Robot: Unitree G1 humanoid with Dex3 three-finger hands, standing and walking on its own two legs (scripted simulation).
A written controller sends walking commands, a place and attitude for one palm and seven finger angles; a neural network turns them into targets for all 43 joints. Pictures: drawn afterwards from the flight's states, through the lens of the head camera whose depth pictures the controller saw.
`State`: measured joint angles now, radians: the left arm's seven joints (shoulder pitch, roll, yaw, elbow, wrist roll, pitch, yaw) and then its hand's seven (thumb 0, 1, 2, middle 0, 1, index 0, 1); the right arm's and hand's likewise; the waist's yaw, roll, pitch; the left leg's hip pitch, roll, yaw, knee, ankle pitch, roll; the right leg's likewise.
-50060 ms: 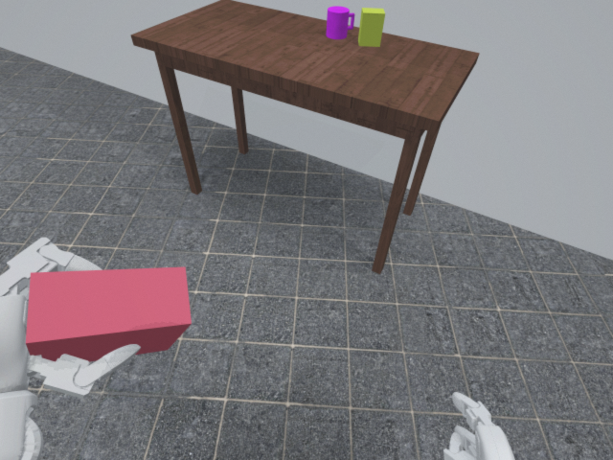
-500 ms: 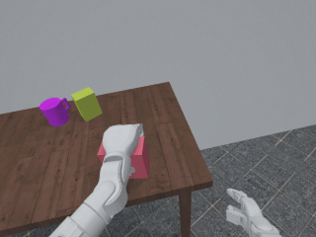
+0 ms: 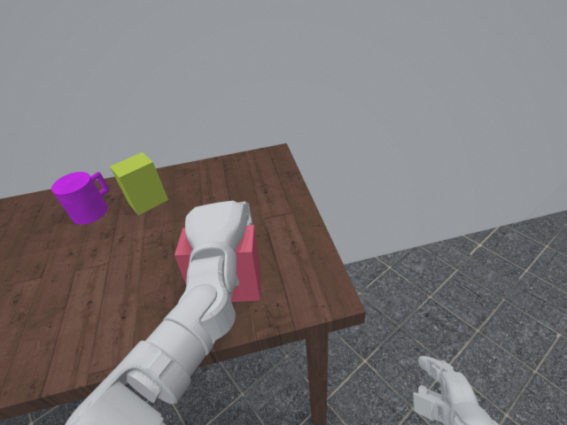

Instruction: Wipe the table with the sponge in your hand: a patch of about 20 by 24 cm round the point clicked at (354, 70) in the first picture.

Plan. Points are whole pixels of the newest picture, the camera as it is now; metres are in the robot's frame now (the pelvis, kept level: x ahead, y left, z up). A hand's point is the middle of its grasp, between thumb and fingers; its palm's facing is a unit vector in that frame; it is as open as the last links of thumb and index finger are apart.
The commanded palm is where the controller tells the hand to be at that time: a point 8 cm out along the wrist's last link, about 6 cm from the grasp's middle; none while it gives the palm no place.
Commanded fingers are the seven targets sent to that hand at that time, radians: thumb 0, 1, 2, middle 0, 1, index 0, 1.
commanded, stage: wipe forward along the third lane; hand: left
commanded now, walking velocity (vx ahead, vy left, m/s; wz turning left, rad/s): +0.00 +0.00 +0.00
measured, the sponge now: (224, 273) +0.35 +0.15 +0.02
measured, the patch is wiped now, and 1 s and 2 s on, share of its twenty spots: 0.85 0.95 1.00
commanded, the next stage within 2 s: wipe back along the third lane in 1.22 s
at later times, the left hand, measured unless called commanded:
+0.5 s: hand (230, 223) +0.41 +0.14 +0.08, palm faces -0.04 -0.06 -1.00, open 10.0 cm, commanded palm +0.39 +0.16 +0.11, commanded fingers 0.00 0.10 1.30 -1.20 -1.60 -1.20 -1.60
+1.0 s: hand (230, 207) +0.45 +0.15 +0.08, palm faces -0.05 -0.04 -1.00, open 9.9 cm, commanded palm +0.44 +0.17 +0.11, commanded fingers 0.00 0.10 1.30 -1.20 -1.60 -1.20 -1.60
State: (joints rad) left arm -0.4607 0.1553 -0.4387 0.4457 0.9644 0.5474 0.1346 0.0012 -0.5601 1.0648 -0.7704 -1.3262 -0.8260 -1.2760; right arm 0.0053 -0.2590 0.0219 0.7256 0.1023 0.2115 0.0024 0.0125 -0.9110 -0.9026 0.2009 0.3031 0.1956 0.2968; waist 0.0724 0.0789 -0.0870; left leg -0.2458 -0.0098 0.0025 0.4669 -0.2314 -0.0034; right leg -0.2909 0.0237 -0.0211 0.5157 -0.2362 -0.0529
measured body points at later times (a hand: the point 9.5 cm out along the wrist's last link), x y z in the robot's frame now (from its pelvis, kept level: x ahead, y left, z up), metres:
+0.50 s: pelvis +0.00 +0.00 +0.00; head +0.00 -0.04 +0.45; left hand +0.41 +0.14 +0.13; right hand +0.16 -0.25 -0.13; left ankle +0.01 +0.13 -0.74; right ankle +0.02 -0.08 -0.74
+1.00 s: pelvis +0.01 +0.00 +0.00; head +0.03 -0.02 +0.45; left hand +0.45 +0.15 +0.13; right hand +0.16 -0.25 -0.13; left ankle +0.01 +0.13 -0.74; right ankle +0.02 -0.08 -0.74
